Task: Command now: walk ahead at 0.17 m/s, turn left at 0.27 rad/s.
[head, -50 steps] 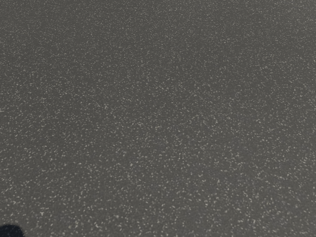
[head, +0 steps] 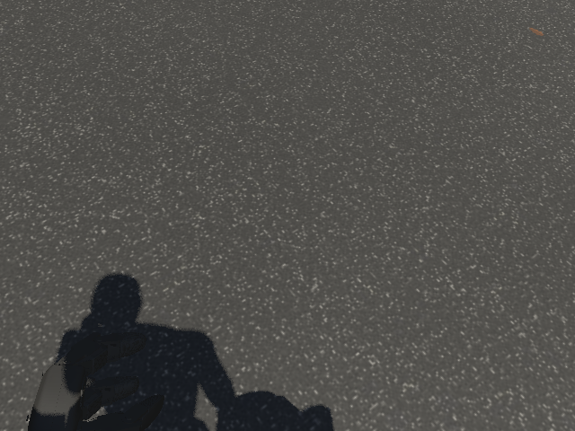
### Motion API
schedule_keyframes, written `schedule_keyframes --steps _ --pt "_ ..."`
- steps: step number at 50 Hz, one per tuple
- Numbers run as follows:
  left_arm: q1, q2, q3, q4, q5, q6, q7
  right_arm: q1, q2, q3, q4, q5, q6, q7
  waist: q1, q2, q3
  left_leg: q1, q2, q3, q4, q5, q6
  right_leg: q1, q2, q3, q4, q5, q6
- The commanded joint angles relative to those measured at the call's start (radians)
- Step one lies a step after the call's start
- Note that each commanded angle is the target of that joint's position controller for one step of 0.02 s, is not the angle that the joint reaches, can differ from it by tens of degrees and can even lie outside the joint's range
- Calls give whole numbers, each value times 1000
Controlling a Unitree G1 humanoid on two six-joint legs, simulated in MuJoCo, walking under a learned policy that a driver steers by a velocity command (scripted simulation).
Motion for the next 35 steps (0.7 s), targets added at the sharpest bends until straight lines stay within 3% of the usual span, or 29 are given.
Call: schedule_keyframes --steps 1,2,3,4,5,6,7,8,9,10,11,12,13,16,20,21,22,23,24,25,26,27,28,30,31,33,35 --pt "36 40 -3 -35 1 2 -25 74 -64 -14 -50 -16 7 -37 -16 138 -176 -20 203 -69 4 679 -123 281 68 -138 -120 223 -12" --pt "41 53 -1 -31 5 -6 -39 73 -37 -5 -50 -32 3 -42 -11 141 -168 17 229 -77 33 667 -119 275 57 -130 -144 210 -32" --pt "87 77 7 -17 2 -15 -48 58 -36 -3 -58 -51 -4 -43 12 142 -168 43 254 -81 92 728 -120 295 63 -130 -156 158 -61" --pt "188 101 17 12 1 -26 -52 15 -54 -7 -76 -59 -10 -42 63 140 -178 58 262 -70 195 832 -137 350 64 -134 -200 140 -100" --pt "386 125 28 61 5 -38 -50 -94 -83 -13 -116 -60 -13 -41 178 120 -231 -8 224 -29 427 828 -177 527 10 -68 -278 262 -172" --pt "411 179 37 50 28 -32 -47 -10 -75 -10 -144 -68 -10 -31 140 -139 -350 -246 77 27 834 39 -255 826 -217 258 -217 645 -381" --pt "335 193 43 13 38 -9 -39 125 -101 -7 -142 -71 -17 6 64 -245 -446 -417 46 -39 996 -413 -261 935 -360 584 -296 484 -504" --pt "237 175 47 -38 22 15 -18 101 -152 -14 -135 -42 -11 29 49 -148 -371 -493 99 -91 1077 -324 -227 827 -354 640 -356 54 -477" --pt "190 126 34 -72 3 41 -3 -16 -148 -7 -156 -49 2 35 71 2 -249 -496 120 -56 1069 -241 -204 662 -280 571 -397 -198 -405" --pt "168 129 25 -83 -11 58 0 -69 -119 -1 -180 -63 15 35 50 92 -153 -475 130 -34 992 -203 -193 496 -230 530 -445 -313 -363" --pt "154 151 31 -91 -17 68 -2 -71 -99 2 -194 -71 25 34 21 100 -111 -420 142 -23 878 -180 -186 381 -167 487 -472 -386 -324" --pt "133 166 40 -101 -20 79 -6 -50 -70 9 -194 -69 27 34 -4 66 -82 -353 143 7 725 -155 -182 294 -89 406 -481 -391 -284" --pt "136 166 47 -107 -18 91 -8 -48 -50 14 -185 -63 23 32 3 30 -94 -281 126 50 593 -149 -185 260 -35 332 -485 -334 -263" --pt "218 178 67 -84 -25 119 -3 -78 -23 19 -175 -39 12 20 41 -82 -187 -155 98 63 360 -143 -201 331 -16 323 -463 -282 -261" --pt "252 192 90 -91 -41 146 11 -78 -79 -5 -151 -14 -5 23 53 -175 -189 -83 91 30 91 -55 -173 404 -34 433 -468 -475 -200" --pt "231 200 94 -98 -48 151 16 -13 -97 -15 -129 -14 -11 26 12 -188 -217 36 100 43 -12 -30 -151 343 -7 428 -464 -625 -162" --pt "201 185 90 -117 -52 151 15 96 -145 -32 -97 -27 -14 25 -41 -190 -231 247 177 30 -123 -76 -105 173 67 354 -406 -705 -79" --pt "216 100 71 -134 -62 151 10 130 -250 -61 -92 -42 -20 27 -30 124 -265 405 468 -300 -189 -396 -4 -92 175 166 -80 -778 -62" --pt "211 101 69 -160 -65 120 0 3 -265 -63 -124 -80 -32 36 14 356 -177 298 629 -576 -308 -506 47 -256 139 107 186 -547 -68" --pt "226 183 85 -135 -53 110 -7 -99 -194 -45 -163 -76 -45 24 58 273 -132 244 605 -485 -302 -484 24 -274 60 68 318 -417 -60" --pt "270 190 86 -103 -36 111 -13 -139 -151 -33 -172 -47 -54 14 75 225 -118 201 547 -367 -293 -433 -24 -239 46 29 404 -344 -54" --pt "319 165 80 -79 -17 112 -15 -147 -133 -25 -177 -25 -60 9 84 185 -130 191 500 -277 -280 -374 -56 -213 38 -11 527 -300 -44" --pt "340 136 68 -72 -11 112 -25 -133 -130 -18 -171 -23 -66 9 82 160 -97 141 470 -198 -288 -326 -65 -208 19 -41 633 -259 -34" --pt "317 132 59 -88 -23 109 -32 -71 -143 -14 -150 -44 -83 18 60 126 -56 98 450 -109 -300 -294 -61 -232 -25 -71 732 -201 -17" --pt "220 138 57 -109 64 137 -79 0 -180 -18 -127 -99 -68 38 40 30 -18 10 452 -89 -335 -351 -60 -204 1 -85 701 -195 -27" --pt "201 141 59 -112 36 155 -115 21 -198 -25 -122 -90 -69 54 28 119 8 35 457 -28 -346 -344 -74 -221 -4 -69 661 -136 -21" --pt "196 151 63 -102 24 157 -123 56 -198 -24 -111 -82 -80 57 16 160 9 69 477 -2 -357 -336 -68 -220 -10 -47 608 -98 -16"
Next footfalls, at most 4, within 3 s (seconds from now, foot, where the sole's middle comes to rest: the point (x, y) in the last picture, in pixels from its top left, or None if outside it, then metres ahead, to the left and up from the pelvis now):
0.08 right None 0.26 -0.10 -0.77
0.44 left None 0.24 0.11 -0.77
0.94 right None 0.26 -0.27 -0.77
1.40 left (392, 308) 0.71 -0.31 -0.77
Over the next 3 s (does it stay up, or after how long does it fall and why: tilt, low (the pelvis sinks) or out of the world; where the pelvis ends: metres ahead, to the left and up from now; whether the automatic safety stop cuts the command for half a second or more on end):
stays up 1.56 -0.30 0.00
